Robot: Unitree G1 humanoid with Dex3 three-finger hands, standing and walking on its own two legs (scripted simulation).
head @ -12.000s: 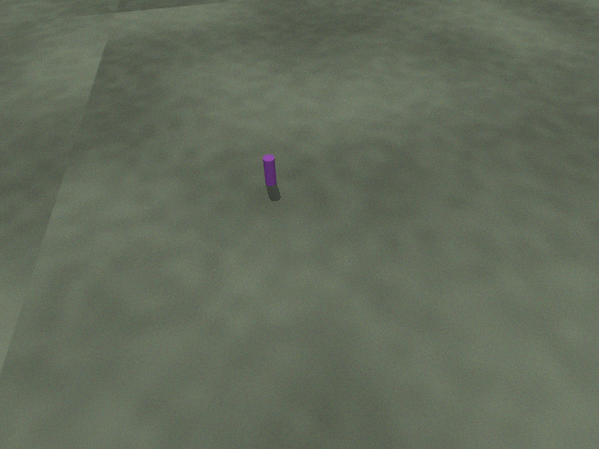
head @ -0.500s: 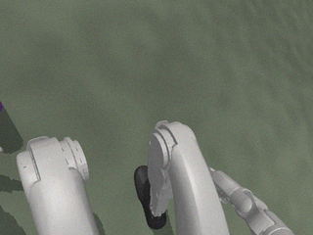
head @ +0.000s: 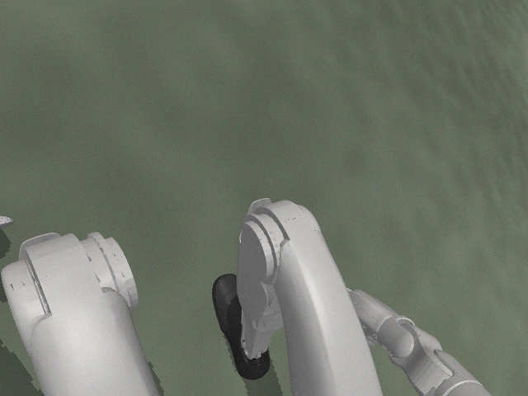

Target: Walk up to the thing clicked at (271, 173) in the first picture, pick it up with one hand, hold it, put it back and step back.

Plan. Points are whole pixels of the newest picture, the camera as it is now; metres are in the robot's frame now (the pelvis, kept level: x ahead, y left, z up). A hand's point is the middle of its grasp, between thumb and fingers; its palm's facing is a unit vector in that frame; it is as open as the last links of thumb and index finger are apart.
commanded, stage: close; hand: left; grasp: from the side
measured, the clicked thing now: out of the picture +0.44 +0.33 -0.20
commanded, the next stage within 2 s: settle in 0.68 s
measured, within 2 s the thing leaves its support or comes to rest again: leaves its support in 1.12 s
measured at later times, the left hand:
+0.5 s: hand out of the picture +0.42 +0.31 -0.17, palm faces +0.42 -0.91 -0.02, open 8.5 cm
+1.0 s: hand out of the picture +0.43 +0.31 -0.17, palm faces +0.42 -0.91 +0.00, open 7.5 cm
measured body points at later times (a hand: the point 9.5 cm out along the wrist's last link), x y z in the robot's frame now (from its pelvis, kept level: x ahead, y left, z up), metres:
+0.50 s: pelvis +0.00 +0.00 +0.00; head +0.22 +0.19 +0.34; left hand +0.39 +0.36 -0.16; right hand +0.18 -0.24 -0.03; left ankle +0.08 +0.13 -0.24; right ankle +0.13 -0.13 -0.24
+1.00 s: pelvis +0.00 +0.00 +0.01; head +0.23 +0.19 +0.34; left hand +0.40 +0.36 -0.16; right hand +0.18 -0.24 -0.03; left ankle +0.08 +0.13 -0.24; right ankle +0.13 -0.13 -0.24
